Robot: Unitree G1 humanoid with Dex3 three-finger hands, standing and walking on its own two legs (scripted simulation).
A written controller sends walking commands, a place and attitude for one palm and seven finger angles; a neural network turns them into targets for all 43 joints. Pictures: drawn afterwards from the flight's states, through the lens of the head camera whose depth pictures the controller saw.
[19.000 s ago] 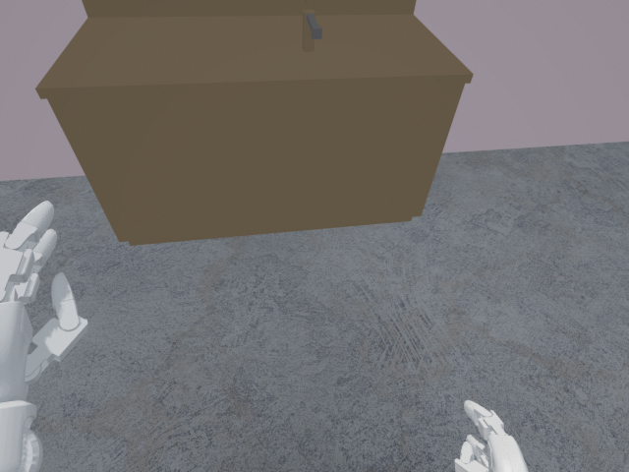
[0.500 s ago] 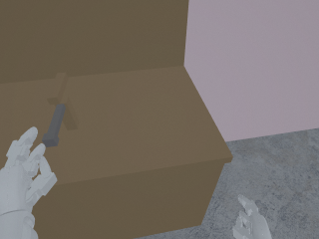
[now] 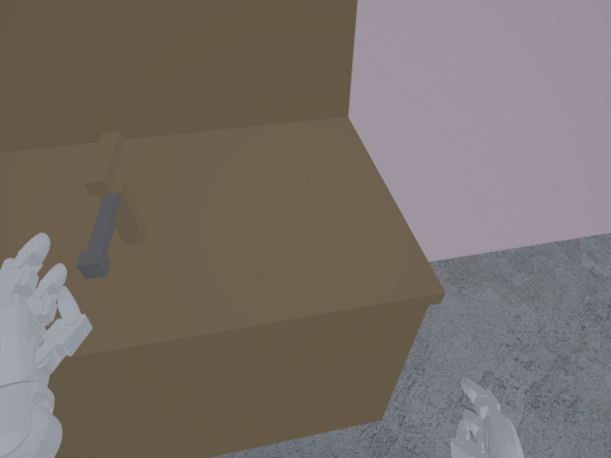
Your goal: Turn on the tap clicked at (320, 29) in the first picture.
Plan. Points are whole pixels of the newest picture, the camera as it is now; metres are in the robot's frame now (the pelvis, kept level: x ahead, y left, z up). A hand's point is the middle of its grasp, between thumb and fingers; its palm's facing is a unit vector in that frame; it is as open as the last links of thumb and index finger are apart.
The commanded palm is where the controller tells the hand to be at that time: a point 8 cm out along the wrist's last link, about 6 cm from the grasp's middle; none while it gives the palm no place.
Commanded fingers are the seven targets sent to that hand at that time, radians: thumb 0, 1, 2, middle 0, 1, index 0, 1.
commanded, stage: reach beside the lever's end, fingers flat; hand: left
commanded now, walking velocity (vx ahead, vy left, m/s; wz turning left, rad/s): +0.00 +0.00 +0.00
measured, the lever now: (94, 264) +0.31 +0.33 +0.10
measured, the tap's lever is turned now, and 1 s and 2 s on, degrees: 0 0 0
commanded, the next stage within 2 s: push the lever round in 1.50 s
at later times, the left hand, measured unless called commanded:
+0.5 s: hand (70, 303) +0.24 +0.31 +0.11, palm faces +0.53 -0.84 -0.12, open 7.6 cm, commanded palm +0.20 +0.35 +0.11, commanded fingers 0.00 0.90 0.90 -0.17 -0.20 -0.17 -0.20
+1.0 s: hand (63, 285) +0.27 +0.35 +0.10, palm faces +0.54 -0.83 -0.12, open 7.8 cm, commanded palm +0.23 +0.38 +0.10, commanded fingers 0.00 0.90 0.90 -0.15 -0.15 -0.15 -0.15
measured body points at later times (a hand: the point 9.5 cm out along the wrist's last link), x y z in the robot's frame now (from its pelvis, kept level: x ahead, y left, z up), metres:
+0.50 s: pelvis +0.00 +0.01 +0.00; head +0.00 +0.00 +0.45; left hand +0.20 +0.35 +0.12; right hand +0.18 -0.22 -0.08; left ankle +0.05 +0.14 -0.72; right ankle -0.03 -0.11 -0.72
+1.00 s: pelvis +0.00 +0.01 +0.00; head +0.02 +0.01 +0.45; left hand +0.24 +0.39 +0.11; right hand +0.16 -0.23 -0.09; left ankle +0.05 +0.14 -0.72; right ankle -0.03 -0.11 -0.72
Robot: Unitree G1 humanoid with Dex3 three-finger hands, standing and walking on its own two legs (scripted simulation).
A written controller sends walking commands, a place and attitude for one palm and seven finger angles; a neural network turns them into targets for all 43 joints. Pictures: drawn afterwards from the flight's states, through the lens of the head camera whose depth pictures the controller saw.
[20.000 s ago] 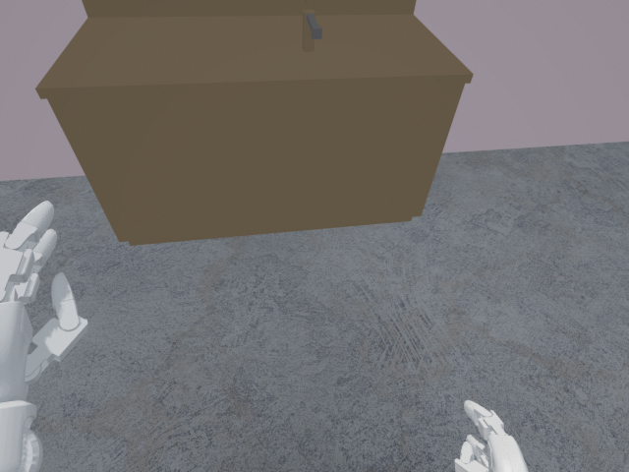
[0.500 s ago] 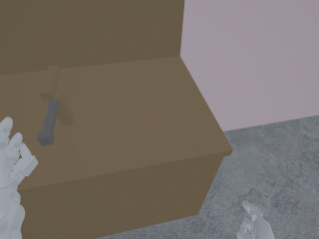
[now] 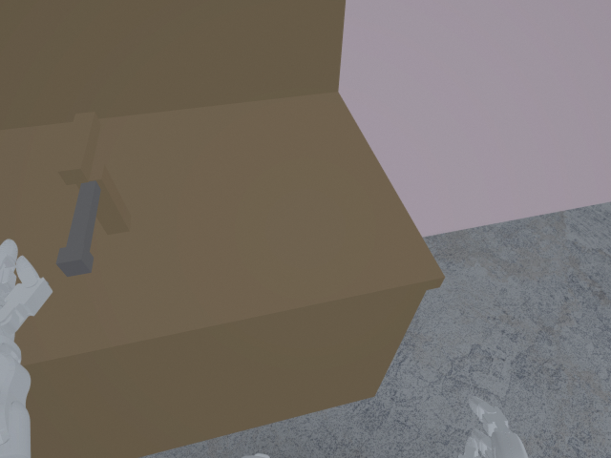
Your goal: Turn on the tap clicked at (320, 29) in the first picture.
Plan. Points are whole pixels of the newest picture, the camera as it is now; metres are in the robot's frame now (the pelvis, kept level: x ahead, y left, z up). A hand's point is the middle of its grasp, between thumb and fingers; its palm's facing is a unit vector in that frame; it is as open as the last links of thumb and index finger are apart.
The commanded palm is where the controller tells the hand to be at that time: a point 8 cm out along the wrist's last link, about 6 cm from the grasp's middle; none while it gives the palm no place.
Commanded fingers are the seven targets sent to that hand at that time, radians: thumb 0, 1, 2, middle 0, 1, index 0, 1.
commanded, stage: reach beside the lever's end, fingers flat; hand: left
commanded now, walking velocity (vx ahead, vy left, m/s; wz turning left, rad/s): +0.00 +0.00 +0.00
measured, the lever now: (75, 260) +0.31 +0.32 +0.10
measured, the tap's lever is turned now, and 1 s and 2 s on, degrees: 0 0 25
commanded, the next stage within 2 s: push the lever round in 0.50 s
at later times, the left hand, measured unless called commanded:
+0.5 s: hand (40, 283) +0.28 +0.35 +0.09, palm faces +0.55 -0.83 -0.11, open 7.8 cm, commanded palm +0.24 +0.38 +0.09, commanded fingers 0.00 0.90 0.90 -0.15 -0.15 -0.15 -0.15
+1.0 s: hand (64, 281) +0.28 +0.33 +0.09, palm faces +0.53 -0.84 -0.10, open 7.8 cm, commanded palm +0.24 +0.36 +0.09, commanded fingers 0.00 0.90 0.90 -0.15 -0.15 -0.15 -0.15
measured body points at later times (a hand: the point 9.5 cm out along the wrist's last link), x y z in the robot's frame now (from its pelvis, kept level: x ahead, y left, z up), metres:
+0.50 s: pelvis +0.00 +0.01 +0.00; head +0.03 +0.01 +0.45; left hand +0.24 +0.40 +0.10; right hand +0.15 -0.24 -0.10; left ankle +0.05 +0.13 -0.71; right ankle -0.02 -0.12 -0.71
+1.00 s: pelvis +0.01 +0.00 +0.00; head +0.03 +0.00 +0.45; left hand +0.25 +0.37 +0.10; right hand +0.17 -0.24 -0.09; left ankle +0.05 +0.13 -0.71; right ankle -0.02 -0.12 -0.71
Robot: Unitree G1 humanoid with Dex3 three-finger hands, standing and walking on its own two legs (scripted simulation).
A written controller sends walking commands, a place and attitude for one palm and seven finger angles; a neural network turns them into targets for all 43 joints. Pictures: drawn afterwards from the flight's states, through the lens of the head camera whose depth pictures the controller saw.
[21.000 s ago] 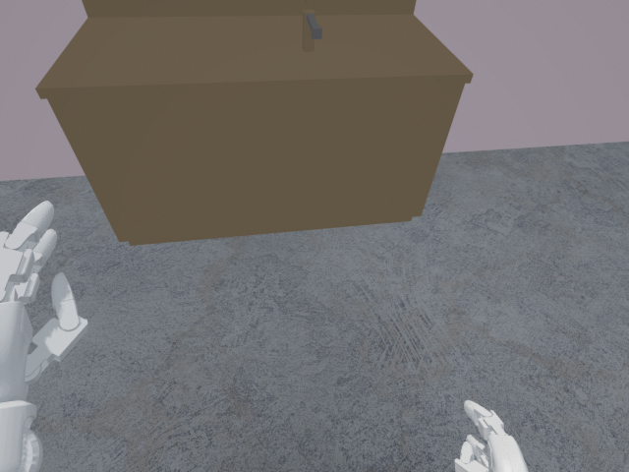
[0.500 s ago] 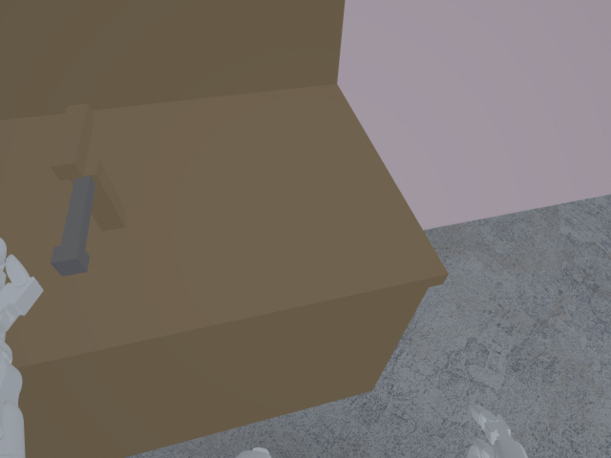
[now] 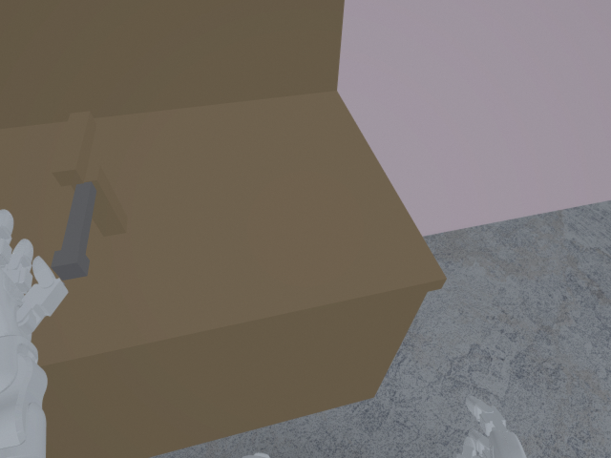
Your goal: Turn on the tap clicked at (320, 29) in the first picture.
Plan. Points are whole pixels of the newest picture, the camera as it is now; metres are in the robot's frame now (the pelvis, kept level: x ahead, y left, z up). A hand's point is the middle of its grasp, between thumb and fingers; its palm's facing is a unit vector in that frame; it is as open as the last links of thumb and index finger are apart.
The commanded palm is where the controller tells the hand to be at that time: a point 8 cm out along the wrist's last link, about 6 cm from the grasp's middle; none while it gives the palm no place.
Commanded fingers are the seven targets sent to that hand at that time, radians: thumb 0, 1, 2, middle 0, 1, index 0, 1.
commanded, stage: push the lever round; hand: left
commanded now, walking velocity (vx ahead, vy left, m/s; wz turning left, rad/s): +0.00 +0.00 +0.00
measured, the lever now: (71, 263) +0.30 +0.32 +0.10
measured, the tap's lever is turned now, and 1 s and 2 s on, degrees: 0 25 50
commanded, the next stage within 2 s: none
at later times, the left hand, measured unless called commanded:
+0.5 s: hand (79, 285) +0.28 +0.30 +0.10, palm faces +0.56 -0.82 -0.07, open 7.8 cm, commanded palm +0.24 +0.32 +0.10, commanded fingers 0.00 0.90 0.90 -0.15 -0.15 -0.15 -0.15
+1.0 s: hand (129, 268) +0.31 +0.25 +0.10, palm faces +0.64 -0.77 -0.06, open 7.7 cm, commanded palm +0.26 +0.27 +0.10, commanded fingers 0.00 0.90 0.90 -0.15 -0.15 -0.15 -0.15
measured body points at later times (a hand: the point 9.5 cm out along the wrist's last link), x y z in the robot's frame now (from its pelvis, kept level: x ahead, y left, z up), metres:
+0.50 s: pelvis -0.01 -0.01 +0.00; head +0.01 -0.01 +0.45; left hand +0.24 +0.34 +0.10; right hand +0.16 -0.25 -0.09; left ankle +0.04 +0.13 -0.71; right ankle -0.03 -0.12 -0.71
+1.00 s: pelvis +0.00 -0.01 +0.00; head +0.01 -0.01 +0.45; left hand +0.27 +0.29 +0.10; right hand +0.17 -0.24 -0.10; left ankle +0.04 +0.13 -0.71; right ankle -0.03 -0.12 -0.71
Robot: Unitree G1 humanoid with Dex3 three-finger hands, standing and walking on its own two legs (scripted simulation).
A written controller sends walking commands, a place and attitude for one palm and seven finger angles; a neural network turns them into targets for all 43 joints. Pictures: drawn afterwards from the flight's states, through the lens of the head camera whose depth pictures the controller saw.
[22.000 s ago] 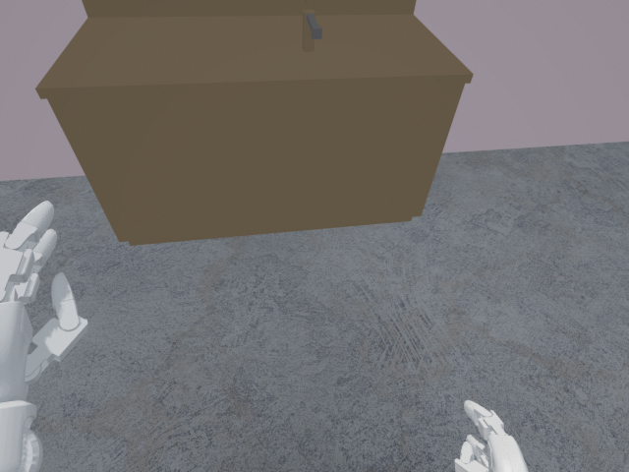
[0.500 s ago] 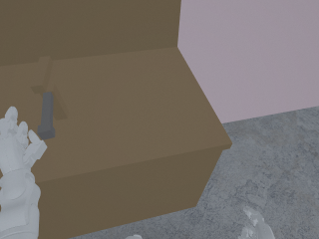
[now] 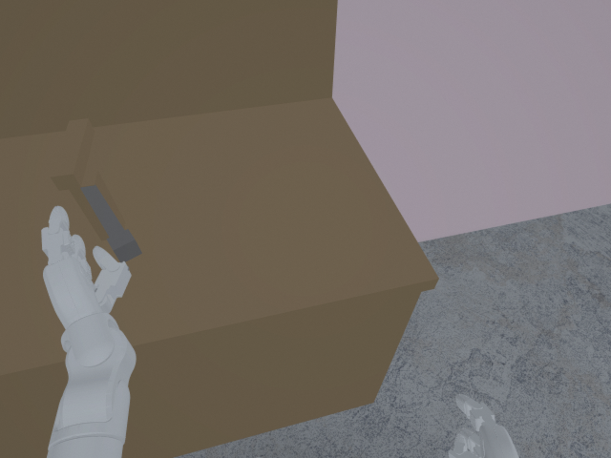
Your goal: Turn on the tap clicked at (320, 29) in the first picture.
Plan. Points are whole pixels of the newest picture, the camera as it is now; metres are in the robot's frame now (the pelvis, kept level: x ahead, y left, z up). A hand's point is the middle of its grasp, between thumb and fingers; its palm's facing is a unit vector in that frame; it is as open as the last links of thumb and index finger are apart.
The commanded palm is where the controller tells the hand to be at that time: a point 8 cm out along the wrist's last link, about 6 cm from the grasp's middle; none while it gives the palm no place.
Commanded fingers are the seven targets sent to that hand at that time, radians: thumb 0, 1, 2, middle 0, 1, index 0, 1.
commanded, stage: push the lever round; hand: left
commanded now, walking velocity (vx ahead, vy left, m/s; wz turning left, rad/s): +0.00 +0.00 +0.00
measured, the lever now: (124, 246) +0.34 +0.27 +0.11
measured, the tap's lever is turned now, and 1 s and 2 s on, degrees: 25 50 77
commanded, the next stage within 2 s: lift the hand up off the lever in 1.90 s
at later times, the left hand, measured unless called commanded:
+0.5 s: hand (152, 256) +0.33 +0.23 +0.10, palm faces +0.70 -0.71 -0.04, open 7.7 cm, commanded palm +0.29 +0.25 +0.10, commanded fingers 0.00 0.90 0.90 -0.15 -0.15 -0.15 -0.15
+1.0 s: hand (172, 235) +0.37 +0.22 +0.10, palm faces +0.77 -0.63 -0.05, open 7.7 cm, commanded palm +0.33 +0.23 +0.10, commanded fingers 0.00 0.90 0.90 -0.15 -0.15 -0.15 -0.15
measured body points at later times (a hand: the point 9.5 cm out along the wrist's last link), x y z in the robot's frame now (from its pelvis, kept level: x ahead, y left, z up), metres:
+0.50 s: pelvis +0.00 +0.00 +0.00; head +0.01 +0.00 +0.45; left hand +0.29 +0.27 +0.10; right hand +0.18 -0.23 -0.09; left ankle +0.05 +0.13 -0.71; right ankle -0.03 -0.11 -0.71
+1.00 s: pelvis +0.00 +0.00 +0.00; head +0.01 +0.00 +0.45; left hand +0.33 +0.25 +0.10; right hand +0.16 -0.23 -0.11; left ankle +0.05 +0.13 -0.71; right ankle -0.03 -0.11 -0.71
